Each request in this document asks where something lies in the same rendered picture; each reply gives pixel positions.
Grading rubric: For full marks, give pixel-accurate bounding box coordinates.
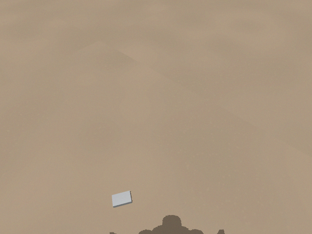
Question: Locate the small box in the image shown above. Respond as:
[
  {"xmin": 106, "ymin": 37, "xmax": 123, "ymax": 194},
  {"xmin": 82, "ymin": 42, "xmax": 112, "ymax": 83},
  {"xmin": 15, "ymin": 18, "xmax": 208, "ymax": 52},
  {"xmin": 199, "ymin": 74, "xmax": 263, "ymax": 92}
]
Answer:
[{"xmin": 112, "ymin": 191, "xmax": 132, "ymax": 208}]

